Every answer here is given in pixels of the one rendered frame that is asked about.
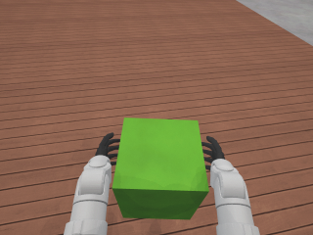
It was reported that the carton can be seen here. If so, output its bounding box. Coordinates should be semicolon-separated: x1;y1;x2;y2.
112;117;209;220

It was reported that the robot right hand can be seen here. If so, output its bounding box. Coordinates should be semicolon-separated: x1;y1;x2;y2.
201;136;225;170

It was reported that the robot left hand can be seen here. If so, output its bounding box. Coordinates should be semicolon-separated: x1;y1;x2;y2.
95;132;120;165

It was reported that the left robot forearm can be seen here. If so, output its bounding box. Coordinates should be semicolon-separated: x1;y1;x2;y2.
64;155;112;235

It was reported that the right robot forearm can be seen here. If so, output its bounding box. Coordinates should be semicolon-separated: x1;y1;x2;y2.
210;159;260;235

